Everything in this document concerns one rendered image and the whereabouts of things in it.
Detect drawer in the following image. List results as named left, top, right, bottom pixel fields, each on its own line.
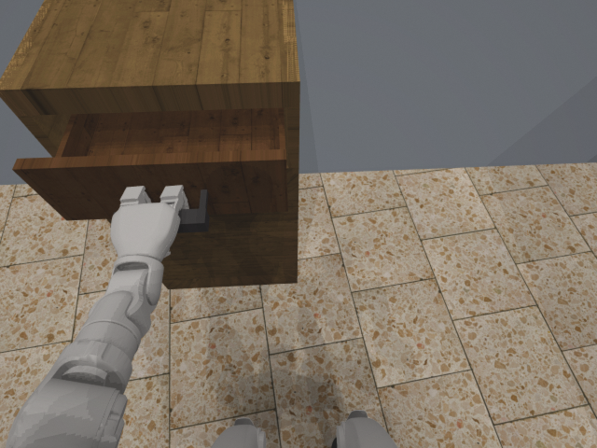
left=12, top=107, right=288, bottom=220

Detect handle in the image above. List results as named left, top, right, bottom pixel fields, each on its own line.
left=110, top=189, right=210, bottom=233

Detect cabinet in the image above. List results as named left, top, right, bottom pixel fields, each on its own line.
left=0, top=0, right=300, bottom=289

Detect robot left thigh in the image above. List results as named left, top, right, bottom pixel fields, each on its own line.
left=211, top=425, right=266, bottom=448

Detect robot left hand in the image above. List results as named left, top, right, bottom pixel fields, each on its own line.
left=110, top=185, right=189, bottom=262

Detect robot left forearm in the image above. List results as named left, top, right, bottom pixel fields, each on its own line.
left=6, top=255, right=164, bottom=448

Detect left robot upper arm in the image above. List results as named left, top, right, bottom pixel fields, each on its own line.
left=13, top=378, right=128, bottom=448

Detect robot right shin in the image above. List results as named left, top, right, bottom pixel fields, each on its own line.
left=345, top=410, right=368, bottom=422

